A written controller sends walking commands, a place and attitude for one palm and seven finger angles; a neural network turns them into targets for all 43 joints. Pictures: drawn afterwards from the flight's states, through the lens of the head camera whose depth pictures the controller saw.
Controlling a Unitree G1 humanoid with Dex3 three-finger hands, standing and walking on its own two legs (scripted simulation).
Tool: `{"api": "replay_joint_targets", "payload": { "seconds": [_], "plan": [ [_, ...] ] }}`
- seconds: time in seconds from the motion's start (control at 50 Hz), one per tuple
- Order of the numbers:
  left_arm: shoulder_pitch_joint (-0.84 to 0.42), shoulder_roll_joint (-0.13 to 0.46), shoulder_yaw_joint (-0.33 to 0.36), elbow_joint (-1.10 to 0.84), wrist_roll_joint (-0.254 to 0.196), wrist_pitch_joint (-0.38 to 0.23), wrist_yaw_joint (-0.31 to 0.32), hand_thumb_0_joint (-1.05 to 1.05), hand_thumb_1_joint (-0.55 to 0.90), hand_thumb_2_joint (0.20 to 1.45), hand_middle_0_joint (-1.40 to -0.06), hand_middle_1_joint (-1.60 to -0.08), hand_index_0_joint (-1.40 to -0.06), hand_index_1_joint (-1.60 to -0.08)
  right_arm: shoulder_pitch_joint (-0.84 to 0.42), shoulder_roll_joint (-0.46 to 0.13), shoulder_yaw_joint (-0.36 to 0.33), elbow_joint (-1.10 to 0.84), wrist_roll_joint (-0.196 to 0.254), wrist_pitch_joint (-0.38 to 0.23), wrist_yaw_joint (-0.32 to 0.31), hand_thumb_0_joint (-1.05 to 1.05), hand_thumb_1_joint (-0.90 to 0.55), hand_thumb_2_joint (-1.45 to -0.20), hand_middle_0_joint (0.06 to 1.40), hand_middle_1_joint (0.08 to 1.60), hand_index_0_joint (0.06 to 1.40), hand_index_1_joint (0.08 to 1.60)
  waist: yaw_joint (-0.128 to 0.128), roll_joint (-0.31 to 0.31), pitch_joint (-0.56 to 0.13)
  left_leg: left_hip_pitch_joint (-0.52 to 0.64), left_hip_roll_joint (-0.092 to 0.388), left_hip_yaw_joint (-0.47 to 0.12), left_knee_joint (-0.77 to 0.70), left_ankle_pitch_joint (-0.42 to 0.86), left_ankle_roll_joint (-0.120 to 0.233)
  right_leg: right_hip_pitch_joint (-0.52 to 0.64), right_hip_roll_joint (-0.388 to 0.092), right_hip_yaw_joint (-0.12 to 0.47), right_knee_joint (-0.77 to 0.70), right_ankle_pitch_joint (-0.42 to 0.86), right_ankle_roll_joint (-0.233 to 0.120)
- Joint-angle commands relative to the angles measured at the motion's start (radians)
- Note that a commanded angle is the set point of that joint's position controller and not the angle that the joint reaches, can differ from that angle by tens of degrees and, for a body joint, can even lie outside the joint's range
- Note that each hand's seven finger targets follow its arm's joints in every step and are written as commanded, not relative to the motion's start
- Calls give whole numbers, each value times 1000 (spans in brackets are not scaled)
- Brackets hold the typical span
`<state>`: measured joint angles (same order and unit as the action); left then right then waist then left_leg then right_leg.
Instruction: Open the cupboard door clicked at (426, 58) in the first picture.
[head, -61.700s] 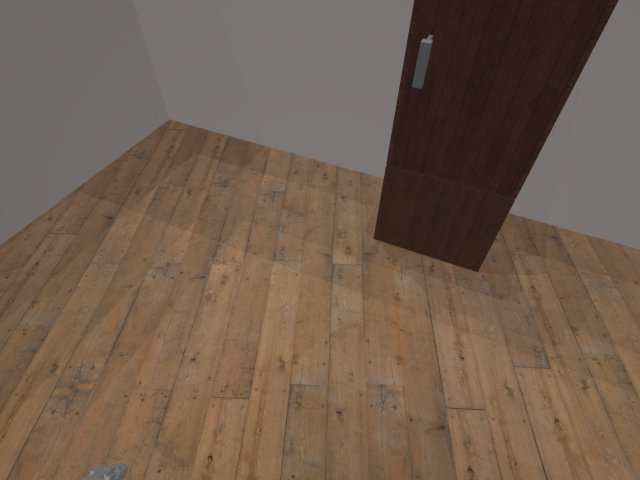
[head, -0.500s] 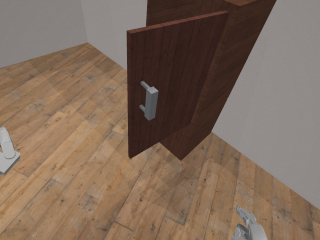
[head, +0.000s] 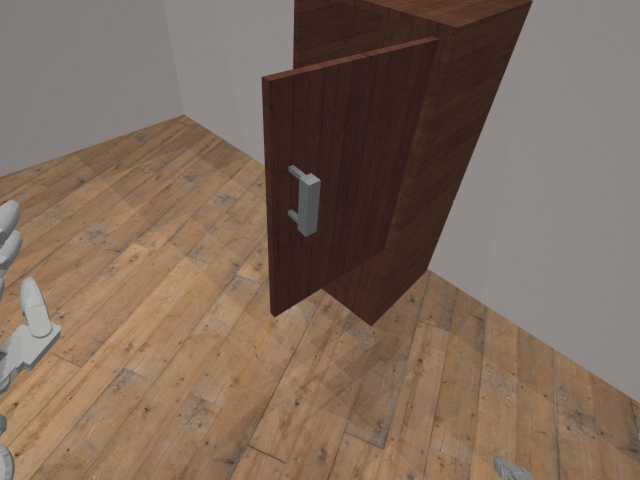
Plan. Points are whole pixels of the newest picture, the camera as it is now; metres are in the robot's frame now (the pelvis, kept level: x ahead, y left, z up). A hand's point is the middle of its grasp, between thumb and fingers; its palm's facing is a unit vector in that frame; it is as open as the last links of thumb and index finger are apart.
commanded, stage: stop stepping back and stand still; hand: left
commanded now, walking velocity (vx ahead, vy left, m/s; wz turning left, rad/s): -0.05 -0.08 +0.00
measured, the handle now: (300, 199) +0.58 +0.07 +0.03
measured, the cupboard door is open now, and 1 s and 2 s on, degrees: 83 83 83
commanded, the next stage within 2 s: let the arm hang, fingers relaxed in 0.68 s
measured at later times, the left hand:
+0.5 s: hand (88, 295) +0.24 +0.25 +0.16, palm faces +0.41 -0.77 -0.48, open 7.4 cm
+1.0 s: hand out of the picture +0.15 +0.22 -0.13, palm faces +0.02 -0.95 -0.30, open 7.4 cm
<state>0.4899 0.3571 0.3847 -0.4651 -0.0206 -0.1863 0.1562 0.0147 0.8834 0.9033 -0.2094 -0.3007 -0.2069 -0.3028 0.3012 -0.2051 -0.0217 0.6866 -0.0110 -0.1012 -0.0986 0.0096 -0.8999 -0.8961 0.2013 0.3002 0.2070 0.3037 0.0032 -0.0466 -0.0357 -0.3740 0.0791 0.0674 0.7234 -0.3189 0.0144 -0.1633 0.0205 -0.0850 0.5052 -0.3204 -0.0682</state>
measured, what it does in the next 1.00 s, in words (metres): steps on the spot: left foot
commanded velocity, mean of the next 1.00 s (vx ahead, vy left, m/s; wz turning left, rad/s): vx -0.01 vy -0.01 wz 0.00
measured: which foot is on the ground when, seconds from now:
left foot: up 0.00-0.02, down 0.04-1.00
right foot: down 0.00-1.00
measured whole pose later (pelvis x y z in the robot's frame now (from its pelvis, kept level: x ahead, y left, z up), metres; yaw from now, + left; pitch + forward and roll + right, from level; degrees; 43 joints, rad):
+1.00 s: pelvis +0.02 +0.01 +0.00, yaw +1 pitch +0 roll +1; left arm 0.23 0.24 0.03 0.69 0.03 0.05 0.00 0.01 0.90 0.90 -0.20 -0.30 -0.19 -0.30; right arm 0.15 -0.26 0.00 0.87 -0.03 0.01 0.00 0.00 -0.90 -0.90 0.20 0.30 0.21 0.30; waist -0.02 0.03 0.01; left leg -0.29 -0.02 0.03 0.56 -0.26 0.02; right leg -0.28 0.00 -0.09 0.58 -0.30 -0.05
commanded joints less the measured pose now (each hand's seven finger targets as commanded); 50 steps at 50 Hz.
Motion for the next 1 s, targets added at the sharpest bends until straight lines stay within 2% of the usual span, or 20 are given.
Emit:
{"api": "replay_joint_targets", "payload": {
  "seconds": [0.0, 0.02, 0.06, 0.12, 0.2, 0.22, 0.26, 0.28, 0.36, 0.4, 0.44, 0.5, 0.62, 0.74, 0.76, 0.78, 0.82, 0.88, 0.94, 0.98],
  "plan": [
    [-92, 250, 162, -299, -27, -88, 34, 0, 900, 900, -200, -300, -200, -300, -141, -126, -33, -200, -1, -85, -17, 0, -900, -900, 200, 300, 200, 300, -18, 237, 32, 313, 68, -147, -370, -9, 62, -260, -69, 99, 111, -140, -1],
    [-112, 255, 176, -343, -26, -102, 36, 0, 900, 900, -200, -300, -200, -300, -138, -135, -34, -210, 1, -87, -5, 0, -900, -900, 200, 300, 200, 300, -13, 382, 2, 390, 225, -405, -414, 162, 133, -359, 12, 21, 290, -143, 56],
    [-60, 293, 223, -271, -24, -103, 17, 0, 900, 900, -200, -300, -200, -300, -138, -103, -32, -174, -19, -98, 12, 0, -900, -900, 200, 300, 200, 300, -29, 323, 25, 225, 305, -492, -506, 101, 190, -325, -30, 100, 433, -224, 67],
    [57, 216, 178, -251, -20, -89, 5, 0, 900, 900, -200, -300, -200, -300, -135, -107, -32, -174, -4, -107, 40, 0, -900, -900, 200, 300, 200, 300, -15, 274, 23, 113, 193, -201, -431, 167, 117, -147, -25, 40, 234, -81, 79],
    [86, 229, 176, -222, -22, -75, 3, 0, 900, 900, -200, -300, -200, -300, -142, -112, -22, -194, 10, -105, 45, 0, -900, -900, 200, 300, 200, 300, -16, 192, -2, -19, 108, -75, -331, 38, 47, 96, -2, -2, -36, 61, 87],
    [70, 243, 189, -199, -19, -75, 4, 0, 900, 900, -200, -300, -200, -300, -143, -110, -21, -195, 9, -103, 44, 0, -900, -900, 200, 300, 200, 300, -16, 124, 8, -31, 69, -50, -276, 0, 25, 96, -32, 67, -96, 93, 70],
    [53, 247, 187, -190, -28, -66, 6, 0, 900, 900, -200, -300, -200, -300, -131, -97, -31, -194, 14, -94, 47, 0, -900, -900, 200, 300, 200, 300, -18, -115, -22, -2, -49, -10, -44, -63, -21, -9, -197, 373, -219, 97, -9],
    [40, 263, 191, -205, -27, -62, 12, 0, 900, 900, -200, -300, -200, -300, -146, -102, -34, -196, 19, -86, 50, 0, -900, -900, 200, 300, 200, 300, -10, -138, -21, -28, -63, -29, 75, -96, -24, -8, -268, 464, -253, 194, -36],
    [12, 243, 181, -199, -11, -87, 33, 0, 900, 900, -200, -300, -200, -300, -173, -77, -7, -189, 12, -75, 36, 0, -900, -900, 200, 300, 200, 300, -11, -72, -78, -21, -49, -43, -67, -53, -16, 178, -246, 258, -90, 653, -61],
    [10, 238, 176, -209, -19, -88, 37, 0, 900, 900, -200, -300, -200, -300, -173, -82, -8, -190, 10, -70, 28, 0, -900, -900, 200, 300, 200, 300, -17, -11, -84, 112, -66, -25, -249, 123, -12, 138, -196, 191, -65, 585, -8],
    [14, 236, 168, -250, -28, -91, 32, 0, 900, 900, -200, -300, -200, -300, -189, -118, -28, -206, 13, -68, 27, 0, -900, -900, 200, 300, 200, 300, 5, 87, -77, 250, 27, -113, -324, 408, 19, 42, -108, 151, -44, 390, 60],
    [49, 230, 163, -241, -16, -88, 22, 0, 900, 900, -200, -300, -200, -300, -188, -109, -17, -214, 13, -60, 30, 0, -900, -900, 200, 300, 200, 300, 2, 213, -59, 218, 70, -156, -313, 588, 29, 48, -51, 92, -32, 361, 73],
    [124, 223, 169, -184, -34, -74, 17, 0, 900, 900, -200, -300, -200, -300, -168, -113, -26, -224, 23, -40, 34, 0, -900, -900, 200, 300, 200, 300, -10, 87, -121, 159, 10, -73, -247, 457, -9, 149, -104, 152, -83, 601, 56],
    [89, 231, 159, -189, -40, -63, 19, 0, 900, 900, -200, -300, -200, -300, -184, -122, -21, -236, 19, -30, 24, 0, -900, -900, 200, 300, 200, 300, -7, 109, -71, 153, 4, -90, -306, 330, -3, 79, -83, 152, -131, 401, 61],
    [-42, 69, -282, 583, 62, 81, -124, 0, 900, 900, -200, -300, -200, -300, -252, -286, -58, 1, 21, -68, 118, 0, -900, -900, 200, 300, 200, 300, -40, 102, 17, 68, 30, -114, -155, 387, 6, -75, -171, 73, 3, 445, 28],
    [-43, 42, -267, 622, 56, 145, -150, 0, 900, 900, -200, -300, -200, -300, -164, -239, -67, 16, 11, -22, 111, 0, -900, -900, 200, 300, 200, 300, -25, 97, -52, 149, 35, -108, -186, 413, 1, -117, -157, 148, -26, 400, 13],
    [-106, 26, -280, 704, 56, 160, -162, 0, 900, 900, -200, -300, -200, -300, -137, -225, -43, 13, -5, 22, 102, 0, -900, -900, 200, 300, 200, 300, -9, 20, -36, 50, 62, -173, -227, 283, 52, -98, -123, 106, 8, 231, 18],
    [-210, 24, -308, 894, 58, 165, -159, 0, 900, 900, -200, -300, -200, -300, -148, -184, -16, 49, -15, 57, 98, 0, -900, -900, 200, 300, 200, 300, -10, -175, -24, 59, 8, -160, -207, 223, 34, -83, -162, 162, -62, 186, -3],
    [-274, 4, -337, 1088, 46, 186, -146, 0, 900, 900, -200, -300, -200, -300, -113, -130, 5, 130, -23, 100, 94, 0, -900, -900, 200, 300, 200, 300, -27, -112, 13, 135, -37, -118, -202, 176, 11, -141, -202, 187, -132, 102, -25],
    [-285, -1, -346, 1196, 41, 190, -139, 0, 900, 900, -200, -300, -200, -300, -114, -127, 17, 177, -24, 108, 91, 0, -900, -900, 200, 300, 200, 300, -19, 37, 19, 153, -13, -148, -274, 206, 14, -111, -158, 158, -127, 45, -4]
  ]
}}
